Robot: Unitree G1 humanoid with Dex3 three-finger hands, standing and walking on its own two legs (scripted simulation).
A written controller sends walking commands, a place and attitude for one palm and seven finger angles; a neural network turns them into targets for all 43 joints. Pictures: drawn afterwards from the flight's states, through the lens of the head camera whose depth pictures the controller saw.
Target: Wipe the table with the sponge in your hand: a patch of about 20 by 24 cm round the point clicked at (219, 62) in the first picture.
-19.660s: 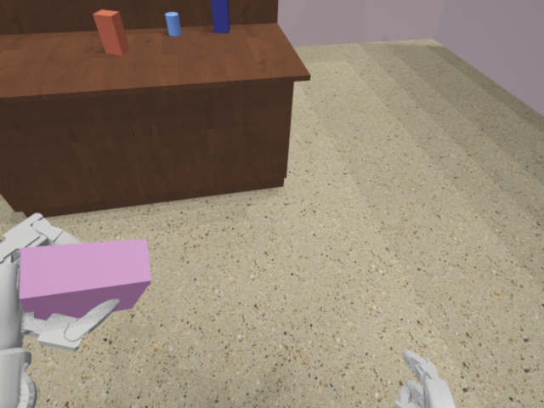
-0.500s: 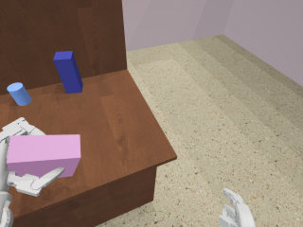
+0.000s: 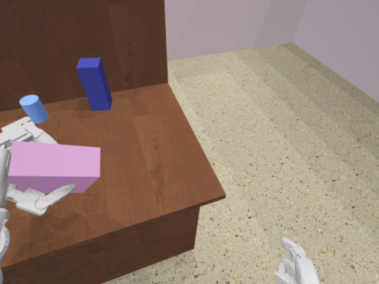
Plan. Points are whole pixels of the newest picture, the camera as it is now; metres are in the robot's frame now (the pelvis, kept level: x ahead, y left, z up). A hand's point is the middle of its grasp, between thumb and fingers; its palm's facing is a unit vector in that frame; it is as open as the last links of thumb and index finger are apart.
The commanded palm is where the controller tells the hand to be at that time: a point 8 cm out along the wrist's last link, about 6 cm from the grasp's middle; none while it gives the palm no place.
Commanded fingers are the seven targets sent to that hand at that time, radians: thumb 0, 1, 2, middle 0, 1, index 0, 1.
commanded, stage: come to a stop and stand still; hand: left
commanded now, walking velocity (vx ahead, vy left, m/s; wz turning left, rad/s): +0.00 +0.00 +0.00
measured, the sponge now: (66, 171) +0.25 +0.23 +0.16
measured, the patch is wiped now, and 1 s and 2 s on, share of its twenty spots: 0.00 0.00 0.00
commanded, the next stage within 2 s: look again from close up in 1.42 s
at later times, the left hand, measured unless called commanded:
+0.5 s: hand (22, 159) +0.25 +0.30 +0.18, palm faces +0.41 -0.81 -0.41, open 9.2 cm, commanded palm +0.18 +0.32 +0.18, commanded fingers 0.00 0.10 1.30 -1.20 -1.60 -1.20 -1.60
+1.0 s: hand out of the picture +0.17 +0.33 +0.17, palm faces +0.38 -0.83 -0.40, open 9.2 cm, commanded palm +0.11 +0.35 +0.18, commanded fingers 0.00 0.10 1.30 -1.20 -1.60 -1.20 -1.60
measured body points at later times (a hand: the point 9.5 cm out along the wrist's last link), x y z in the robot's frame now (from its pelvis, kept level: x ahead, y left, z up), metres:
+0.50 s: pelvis +0.03 +0.04 +0.00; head +0.09 +0.06 +0.45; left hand +0.22 +0.34 +0.20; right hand +0.23 -0.19 -0.07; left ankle +0.01 +0.14 -0.73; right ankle +0.00 -0.06 -0.73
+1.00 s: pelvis -0.03 +0.06 +0.00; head +0.00 +0.09 +0.45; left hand +0.14 +0.37 +0.19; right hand +0.16 -0.14 -0.07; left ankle +0.01 +0.14 -0.73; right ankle +0.00 -0.06 -0.73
